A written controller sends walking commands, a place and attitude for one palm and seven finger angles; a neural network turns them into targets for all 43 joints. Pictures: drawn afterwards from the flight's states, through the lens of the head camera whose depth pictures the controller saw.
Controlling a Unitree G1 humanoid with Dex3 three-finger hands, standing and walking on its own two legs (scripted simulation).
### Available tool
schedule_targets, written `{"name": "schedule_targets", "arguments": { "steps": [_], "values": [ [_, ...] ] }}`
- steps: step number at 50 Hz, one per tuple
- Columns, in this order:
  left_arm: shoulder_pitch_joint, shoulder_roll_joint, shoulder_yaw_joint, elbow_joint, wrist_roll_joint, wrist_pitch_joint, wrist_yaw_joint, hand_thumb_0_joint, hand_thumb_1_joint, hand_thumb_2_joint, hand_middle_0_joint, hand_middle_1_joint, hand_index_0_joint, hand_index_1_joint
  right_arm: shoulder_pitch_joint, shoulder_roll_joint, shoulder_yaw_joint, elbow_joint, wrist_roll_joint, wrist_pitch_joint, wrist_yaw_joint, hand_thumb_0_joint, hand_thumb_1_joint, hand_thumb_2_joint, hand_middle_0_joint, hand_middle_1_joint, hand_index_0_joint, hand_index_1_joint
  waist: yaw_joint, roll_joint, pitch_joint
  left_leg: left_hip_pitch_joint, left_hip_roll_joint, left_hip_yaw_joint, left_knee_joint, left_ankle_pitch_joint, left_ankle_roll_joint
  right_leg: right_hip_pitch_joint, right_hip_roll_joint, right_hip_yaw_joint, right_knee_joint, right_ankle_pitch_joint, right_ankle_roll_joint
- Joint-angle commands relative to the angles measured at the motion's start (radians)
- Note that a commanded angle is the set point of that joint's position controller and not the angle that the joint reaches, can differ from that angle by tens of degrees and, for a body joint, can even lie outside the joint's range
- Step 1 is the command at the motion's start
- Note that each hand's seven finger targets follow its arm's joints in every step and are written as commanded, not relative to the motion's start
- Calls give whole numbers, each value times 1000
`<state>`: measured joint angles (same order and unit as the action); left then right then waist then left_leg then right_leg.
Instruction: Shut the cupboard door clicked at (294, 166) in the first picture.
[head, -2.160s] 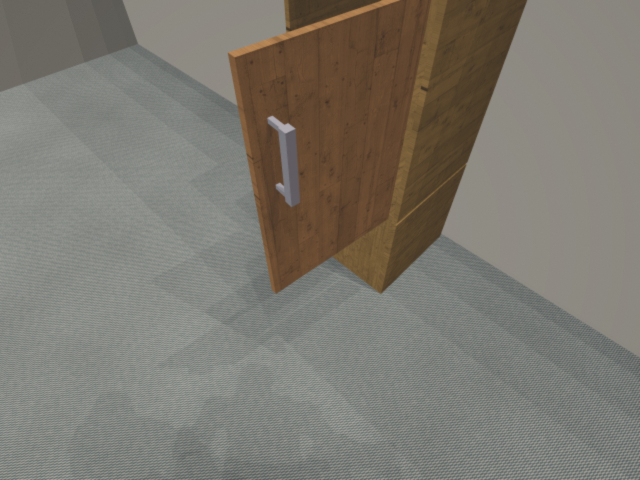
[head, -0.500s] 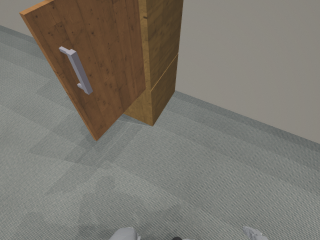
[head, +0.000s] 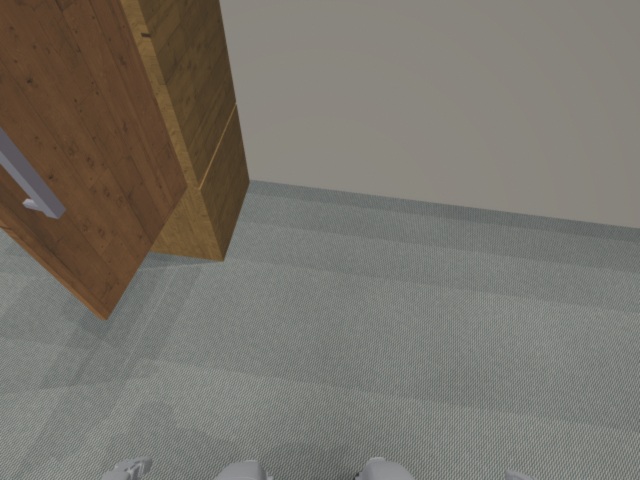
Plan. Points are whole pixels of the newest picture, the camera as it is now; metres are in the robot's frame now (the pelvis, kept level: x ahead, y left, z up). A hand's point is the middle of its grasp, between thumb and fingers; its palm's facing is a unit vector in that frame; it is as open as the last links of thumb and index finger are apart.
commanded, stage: walk to a spot facing it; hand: left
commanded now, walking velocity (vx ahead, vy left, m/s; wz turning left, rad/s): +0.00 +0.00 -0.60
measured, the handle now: (13, 172) +0.46 +0.44 +0.08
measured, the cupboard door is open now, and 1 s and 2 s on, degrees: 84 84 84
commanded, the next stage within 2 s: turn to face it in 1.68 s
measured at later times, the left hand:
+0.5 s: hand (200, 470) +0.14 +0.17 -0.16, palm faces -0.30 -0.93 -0.20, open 7.3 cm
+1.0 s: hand (338, 304) +0.40 -0.02 -0.15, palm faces -0.56 -0.80 -0.20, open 7.3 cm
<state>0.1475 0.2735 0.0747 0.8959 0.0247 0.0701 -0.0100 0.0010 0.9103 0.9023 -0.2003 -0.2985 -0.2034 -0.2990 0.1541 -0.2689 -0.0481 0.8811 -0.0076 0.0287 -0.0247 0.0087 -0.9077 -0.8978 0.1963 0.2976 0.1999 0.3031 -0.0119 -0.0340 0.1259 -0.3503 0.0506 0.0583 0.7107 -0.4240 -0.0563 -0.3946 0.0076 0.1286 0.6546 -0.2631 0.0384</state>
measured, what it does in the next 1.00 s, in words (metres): walks ahead, turning right: right foot, then left foot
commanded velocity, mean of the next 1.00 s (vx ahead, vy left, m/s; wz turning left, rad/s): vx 0.31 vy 0.00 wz -0.47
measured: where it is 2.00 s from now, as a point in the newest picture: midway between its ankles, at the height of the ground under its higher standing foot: (439, 364)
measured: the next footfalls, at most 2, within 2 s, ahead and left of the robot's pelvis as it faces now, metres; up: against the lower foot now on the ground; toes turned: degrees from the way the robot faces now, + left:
right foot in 0.26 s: +0.02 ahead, -0.15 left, +0.00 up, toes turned -13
left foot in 0.52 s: +0.18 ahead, +0.09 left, +0.00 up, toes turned -15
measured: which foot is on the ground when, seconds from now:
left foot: down 0.00-0.24, up 0.26-0.50, down 0.52-0.86, up 0.88-1.00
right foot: down 0.00-0.00, up 0.02-0.24, down 0.26-0.50, up 0.52-0.84, down 0.86-1.00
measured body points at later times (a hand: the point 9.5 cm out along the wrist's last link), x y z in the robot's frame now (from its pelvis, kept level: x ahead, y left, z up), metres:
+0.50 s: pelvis +0.05 -0.01 +0.01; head +0.09 -0.01 +0.46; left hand +0.16 +0.22 -0.14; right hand +0.05 -0.29 -0.11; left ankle +0.13 +0.10 -0.71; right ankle -0.02 -0.14 -0.72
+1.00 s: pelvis +0.19 -0.10 +0.01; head +0.23 -0.13 +0.46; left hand +0.43 +0.03 -0.13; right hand +0.04 -0.31 -0.14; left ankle +0.25 +0.03 -0.67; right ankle +0.14 -0.22 -0.72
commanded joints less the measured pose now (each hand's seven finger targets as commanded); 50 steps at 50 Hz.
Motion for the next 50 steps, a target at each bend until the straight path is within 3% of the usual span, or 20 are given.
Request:
{"name": "schedule_targets", "arguments": {
  "steps": [1, 3, 6, 10, 11, 12, 13, 15, 19, 23, 24, 25, 27, 33, 40, 41, 42, 43, 45, 50],
  "values": [
    [-71, 104, 23, -142, -17, -12, -12, 0, 900, 900, -200, -300, -200, -300, 156, -256, -52, -38, -29, -41, -26, 0, -900, -900, 200, 300, 200, 300, -48, 328, -141, 156, 467, -497, -529, 39, 219, -209, 18, -75, 383, -333, -4],
    [-97, 110, 34, -127, -1, -18, -24, 0, 900, 900, -200, -300, -200, -300, 100, -228, -48, -49, -33, -54, -13, 0, -900, -900, 200, 300, 200, 300, -15, 170, -108, 78, 417, -400, -476, 165, 250, -184, -32, -82, 504, -273, -2],
    [-51, 46, 15, -106, -7, -16, -43, 0, 900, 900, -200, -300, -200, -300, 65, -191, -34, -46, -38, -41, -13, 0, -900, -900, 200, 300, 200, 300, 6, 268, -150, 111, 284, -92, -381, 274, 154, -33, -42, -185, 262, -242, -1],
    [12, 59, 17, -67, -7, -41, -48, 0, 900, 900, -200, -300, -200, -300, 120, -204, -44, -13, -28, -34, -1, 0, -900, -900, 200, 300, 200, 300, 10, 195, -188, 78, 255, 8, -247, 60, 84, 221, 17, -269, -130, -135, -35],
    [89, 116, 35, -42, -2, -49, -39, 0, 900, 900, -200, -300, -200, -300, 95, -167, -41, -30, -20, -32, 6, 0, -900, -900, 200, 300, 200, 300, 56, 51, -167, -95, 191, 77, -90, -40, 38, 381, -68, -124, -275, -198, -76],
    [169, 241, 62, -16, 7, -59, -20, 0, 900, 900, -200, -300, -200, -300, 24, -70, -23, -81, -9, -33, 17, 0, -900, -900, 200, 300, 200, 300, 109, -322, -123, -381, 39, 179, 199, -238, -30, 486, -351, 336, -449, -238, -206],
    [232, 276, 71, -7, -11, -63, -8, 0, 900, 900, -200, -300, -200, -300, -96, -103, -19, -128, -15, -34, 20, 0, -900, -900, 200, 300, 200, 300, 172, -239, -78, -432, 54, 2, 351, -214, -10, 390, -425, 442, -488, -205, -292],
    [96, 205, 52, -38, 1, -74, 0, 0, 900, 900, -200, -300, -200, -300, -57, -115, -36, -105, -11, -41, 29, 0, -900, -900, 200, 300, 200, 300, 64, -163, -71, -377, 80, -58, 394, -64, -10, 255, -325, 353, -458, -361, -267],
    [75, 170, 44, -19, 1, -96, -3, 0, 900, 900, -200, -300, -200, -300, -31, -53, -31, -80, -13, -50, 40, 0, -900, -900, 200, 300, 200, 300, 36, -143, -98, -170, 42, 1, 133, 42, -19, 199, -234, 179, -394, -44, -229],
    [40, 163, 48, -13, -3, -88, -13, 0, 900, 900, -200, -300, -200, -300, 105, -51, -30, -30, -11, -73, 27, 0, -900, -900, 200, 300, 200, 300, -31, -97, -142, 201, -23, 67, -197, 151, -9, 32, -152, 151, -280, -164, -177],
    [18, 113, 36, -29, -4, -85, -19, 0, 900, 900, -200, -300, -200, -300, 188, -98, -39, 2, -13, -80, 12, 0, -900, -900, 200, 300, 200, 300, -69, 22, -152, 387, 35, 7, -277, 88, 11, -123, -90, 108, -162, -216, -133],
    [3, 32, 18, -60, -11, -79, -29, 0, 900, 900, -200, -300, -200, -300, 315, -212, -66, 30, -35, -87, 0, 0, -900, -900, 200, 300, 200, 300, -133, 335, -171, 500, 314, -366, -428, -191, 100, -333, 57, -51, 173, -333, -69],
    [-111, 55, 21, -122, -1, -96, -40, 0, 900, 900, -200, -300, -200, -300, 352, -245, -63, 20, -38, -93, -3, 0, -900, -900, 200, 300, 200, 300, -126, 173, -113, 370, 531, -636, -556, -289, 265, -423, -57, -67, 499, -299, -58],
    [-101, -19, 7, -68, 6, -70, -74, 0, 900, 900, -200, -300, -200, -300, 219, -114, -28, 38, -33, -106, 1, 0, -900, -900, 200, 300, 200, 300, -29, 218, -99, 246, 276, -23, -508, 167, 144, -236, -105, -185, 282, -27, -27],
    [-64, 16, 15, -40, 8, -77, -61, 0, 900, 900, -200, -300, -200, -300, 220, -114, -26, 69, -35, -82, 13, 0, -900, -900, 200, 300, 200, 300, 19, 144, -119, 138, 266, 102, -323, 244, 107, 184, -21, -285, -73, 6, -57],
    [73, 59, 27, 6, 10, -87, -52, 0, 900, 900, -200, -300, -200, -300, 203, -97, -20, 65, -26, -82, 18, 0, -900, -900, 200, 300, 200, 300, 84, 63, -176, 41, 204, 164, -117, 331, 72, 405, -17, -249, -130, 0, -93],
    [242, 172, 55, 51, 16, -101, -32, 0, 900, 900, -200, -300, -200, -300, 173, -33, -7, 31, -7, -85, 29, 0, -900, -900, 200, 300, 200, 300, 157, -182, -263, -246, 96, 250, 219, 179, 21, 669, -265, 123, -242, -119, -208],
    [330, 248, 74, 78, -9, -100, -17, 0, 900, 900, -200, -300, -200, -300, 81, -21, -3, -21, -2, -86, 27, 0, -900, -900, 200, 300, 200, 300, 192, -267, -248, -414, 36, 114, 473, -223, 13, 660, -451, 424, -400, -48, -311],
    [148, 185, 51, 32, -7, -92, 3, 0, 900, 900, -200, -300, -200, -300, 53, -53, -23, -14, -11, -80, 28, 0, -900, -900, 200, 300, 200, 300, 94, -185, -130, -422, 129, -47, 507, -120, 11, 383, -392, 340, -437, -291, -303],
    [-19, 120, 36, 5, 4, -115, -2, 0, 900, 900, -200, -300, -200, -300, 176, 14, -14, 59, -24, -67, 43, 0, -900, -900, 200, 300, 200, 300, -34, -100, -140, -4, 87, 38, 47, 101, -3, 70, -242, 32, -382, -94, -208]
  ]
}}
